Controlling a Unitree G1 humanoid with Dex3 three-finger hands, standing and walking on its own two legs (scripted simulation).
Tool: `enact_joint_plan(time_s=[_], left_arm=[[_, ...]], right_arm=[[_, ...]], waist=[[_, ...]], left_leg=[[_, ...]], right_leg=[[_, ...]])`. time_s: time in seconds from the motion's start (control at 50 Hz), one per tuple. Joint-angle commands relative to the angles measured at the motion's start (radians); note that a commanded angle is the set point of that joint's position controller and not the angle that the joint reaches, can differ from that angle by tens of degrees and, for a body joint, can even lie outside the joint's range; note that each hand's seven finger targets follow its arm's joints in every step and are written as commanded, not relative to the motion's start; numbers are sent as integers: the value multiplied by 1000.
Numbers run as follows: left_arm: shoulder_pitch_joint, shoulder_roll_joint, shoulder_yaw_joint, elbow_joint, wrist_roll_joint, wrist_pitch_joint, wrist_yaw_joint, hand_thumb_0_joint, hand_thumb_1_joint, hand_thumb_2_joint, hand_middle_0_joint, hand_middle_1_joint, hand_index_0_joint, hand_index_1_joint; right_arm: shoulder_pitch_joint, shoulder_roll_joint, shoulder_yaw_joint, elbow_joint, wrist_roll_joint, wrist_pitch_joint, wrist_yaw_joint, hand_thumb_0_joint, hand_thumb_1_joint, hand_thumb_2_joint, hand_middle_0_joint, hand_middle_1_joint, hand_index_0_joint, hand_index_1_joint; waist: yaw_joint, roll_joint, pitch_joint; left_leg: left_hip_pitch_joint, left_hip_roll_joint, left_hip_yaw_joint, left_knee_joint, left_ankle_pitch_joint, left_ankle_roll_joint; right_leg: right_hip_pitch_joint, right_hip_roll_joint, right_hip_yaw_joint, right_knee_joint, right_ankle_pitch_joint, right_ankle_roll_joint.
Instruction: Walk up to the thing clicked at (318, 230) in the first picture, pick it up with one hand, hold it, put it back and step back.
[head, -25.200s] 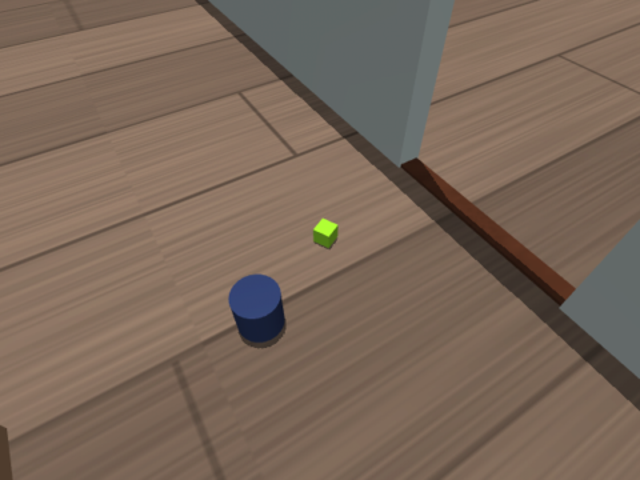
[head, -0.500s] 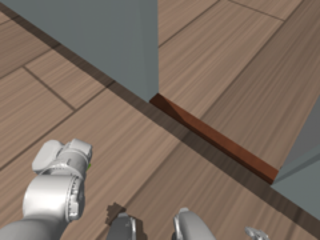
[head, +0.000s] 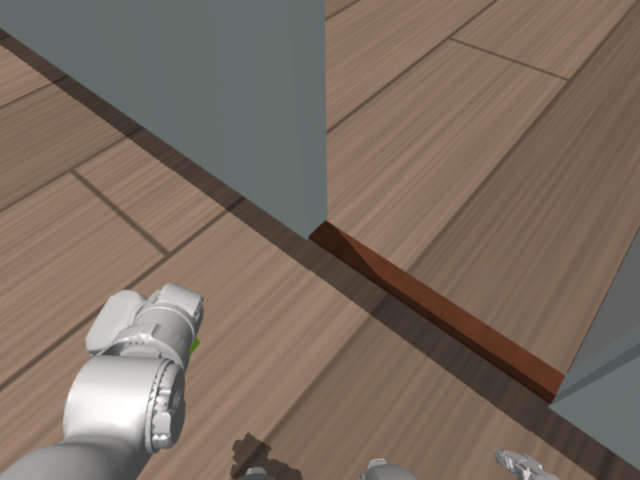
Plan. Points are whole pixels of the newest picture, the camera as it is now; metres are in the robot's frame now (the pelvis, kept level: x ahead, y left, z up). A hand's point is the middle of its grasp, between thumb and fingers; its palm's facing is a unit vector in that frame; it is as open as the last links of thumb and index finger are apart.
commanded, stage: hold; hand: left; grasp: from above
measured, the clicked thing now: (159, 341) +0.35 +0.24 -0.10
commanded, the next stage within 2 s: crouch in 1.76 s
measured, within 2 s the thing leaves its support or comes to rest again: neither
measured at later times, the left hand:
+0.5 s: hand (149, 320) +0.35 +0.23 -0.03, palm faces -0.09 -0.45 -0.89, open 9.6 cm
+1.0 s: hand (151, 320) +0.34 +0.22 -0.01, palm faces -0.08 -0.45 -0.89, open 9.6 cm
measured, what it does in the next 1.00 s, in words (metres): stands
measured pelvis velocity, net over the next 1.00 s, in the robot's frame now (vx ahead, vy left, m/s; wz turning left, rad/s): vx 0.02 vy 0.00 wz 0.01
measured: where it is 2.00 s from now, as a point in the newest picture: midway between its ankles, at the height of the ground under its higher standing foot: outside the picture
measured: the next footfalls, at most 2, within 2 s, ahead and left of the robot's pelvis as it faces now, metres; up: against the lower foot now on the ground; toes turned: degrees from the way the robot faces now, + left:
none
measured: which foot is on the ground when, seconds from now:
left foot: down 0.00-1.00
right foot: down 0.00-1.00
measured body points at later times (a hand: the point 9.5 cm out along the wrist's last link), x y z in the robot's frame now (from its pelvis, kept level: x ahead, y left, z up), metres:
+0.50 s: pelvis +0.02 +0.00 +0.02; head +0.06 -0.01 +0.46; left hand +0.35 +0.25 +0.03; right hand +0.13 -0.26 -0.11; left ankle +0.03 +0.15 -0.69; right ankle +0.02 -0.10 -0.69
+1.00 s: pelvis +0.02 +0.00 +0.02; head +0.04 -0.02 +0.47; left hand +0.34 +0.24 +0.04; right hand +0.14 -0.26 -0.10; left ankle +0.03 +0.15 -0.69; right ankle +0.02 -0.10 -0.69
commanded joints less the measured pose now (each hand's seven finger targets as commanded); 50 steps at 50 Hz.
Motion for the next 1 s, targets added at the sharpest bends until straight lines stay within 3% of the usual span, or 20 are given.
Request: enact_joint_plan(time_s=[0.0, 0.02, 0.04, 0.18, 0.28, 0.52, 0.62, 0.7, 0.8, 0.9, 0.92, 0.98], left_arm=[[-438, 207, -47, -186, 65, -9, 54, 0, 806, 604, -1087, -526, -1077, -540], [-436, 215, -41, -198, 62, -12, 55, 0, 797, 591, -1079, -519, -1069, -532], [-429, 184, -54, -220, 55, -13, 57, 0, 782, 585, -1067, -521, -1057, -534], [-431, 179, -54, -264, 52, 0, 72, 0, 753, 606, -1042, -541, -1030, -557], [-440, 169, -62, -248, 53, 22, 75, 0, 691, 599, -1002, -536, -985, -556], [-418, 131, -55, -220, 52, 41, 82, 0, 741, 655, -1039, -572, -1015, -600], [-435, 150, -55, -248, 46, 46, 97, 0, 771, 682, -1061, -588, -1036, -616], [-452, 142, -58, -289, 39, 47, 94, 0, 766, 673, -1060, -581, -1033, -611], [-436, 137, -73, -304, 48, 59, 91, 0, 787, 660, -1070, -595, -1050, -619], [-420, 130, -77, -324, 37, 74, 85, 0, 771, 644, -1066, -561, -1041, -590], [-431, 117, -84, -312, 36, 76, 82, 0, 755, 646, -1051, -570, -1027, -597], [-448, 133, -78, -345, 34, 82, 80, 0, 757, 687, -1047, -614, -1024, -640]], right_arm=[[-7, -156, -38, -97, 8, -25, 1, 0, -879, -891, 201, 300, 200, 299], [-16, -156, -40, -102, 5, -25, -1, 0, -880, -891, 201, 299, 200, 299], [-15, -148, -36, -105, 5, -21, -1, 0, -880, -891, 201, 299, 200, 299], [-17, -156, -39, -124, 2, 2, 0, 0, -883, -891, 201, 300, 200, 300], [-24, -153, -33, -127, 4, 5, 0, 0, -885, -892, 201, 300, 200, 300], [-29, -146, -43, -141, 4, 15, 9, 0, -887, -894, 200, 300, 200, 300], [-47, -146, -37, -154, 4, 19, 12, 0, -886, -893, 200, 300, 200, 300], [-48, -143, -37, -155, 6, 26, 15, 0, -887, -894, 200, 300, 200, 300], [-70, -139, -29, -159, 7, 26, 10, 0, -888, -894, 200, 300, 200, 300], [-96, -137, -27, -164, 13, 25, 4, 0, -885, -893, 200, 299, 200, 299], [-95, -136, -24, -159, 12, 24, 3, 0, -887, -894, 200, 299, 200, 299], [-103, -132, -21, -165, 16, 21, 4, 0, -886, -893, 200, 299, 200, 299]], waist=[[-12, -37, -348], [-1, -14, -346], [-4, 3, -368], [-12, -20, -403], [-1, -12, -339], [5, -54, -367], [11, -43, -330], [1, -52, -385], [13, -44, -340], [19, -40, -338], [7, -39, -341], [21, -61, -330]], left_leg=[[226, -50, 52, -113, 170, 16], [234, -49, 53, -123, 177, 11], [254, -51, 54, -122, 199, 12], [305, -56, 55, -131, 270, 16], [306, -55, 45, -165, 250, 15], [324, -65, 55, -171, 312, 21], [335, -63, 52, -193, 276, 23], [343, -69, 56, -185, 301, 26], [362, -63, 50, -220, 267, 27], [364, -65, 57, -225, 272, 29], [367, -65, 54, -227, 280, 28], [364, -68, 55, -232, 253, 33]], right_leg=[[210, 1, 5, -182, 243, 49], [217, 0, -1, -179, 242, 45], [228, -1, -1, -177, 270, 42], [281, -2, -6, -172, 414, 47], [281, -2, -13, -195, 360, 42], [337, -7, -6, -199, 502, 50], [341, -7, -7, -226, 426, 46], [378, -12, 4, -219, 526, 54], [365, -5, -6, -251, 398, 47], [370, -8, 0, -260, 405, 48], [377, -7, 2, -258, 427, 50], [386, -13, 7, -281, 394, 52]])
